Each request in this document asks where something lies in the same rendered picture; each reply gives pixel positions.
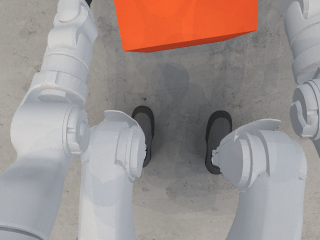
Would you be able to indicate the right robot upper arm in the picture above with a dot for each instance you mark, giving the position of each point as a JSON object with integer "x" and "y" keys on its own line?
{"x": 305, "y": 111}

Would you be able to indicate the left robot upper arm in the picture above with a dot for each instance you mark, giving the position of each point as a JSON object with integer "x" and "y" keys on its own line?
{"x": 46, "y": 137}

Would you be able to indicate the robot right foot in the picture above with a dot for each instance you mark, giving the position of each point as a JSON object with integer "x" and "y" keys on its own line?
{"x": 219, "y": 126}

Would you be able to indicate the robot left forearm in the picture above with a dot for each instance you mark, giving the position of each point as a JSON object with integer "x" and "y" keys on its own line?
{"x": 66, "y": 62}

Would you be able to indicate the robot right forearm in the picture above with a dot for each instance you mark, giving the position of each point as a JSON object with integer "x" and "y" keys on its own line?
{"x": 302, "y": 27}

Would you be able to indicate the left robot shin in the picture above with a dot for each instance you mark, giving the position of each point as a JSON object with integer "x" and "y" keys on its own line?
{"x": 113, "y": 115}

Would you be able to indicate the carton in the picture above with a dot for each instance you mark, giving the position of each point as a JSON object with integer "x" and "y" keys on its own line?
{"x": 156, "y": 25}

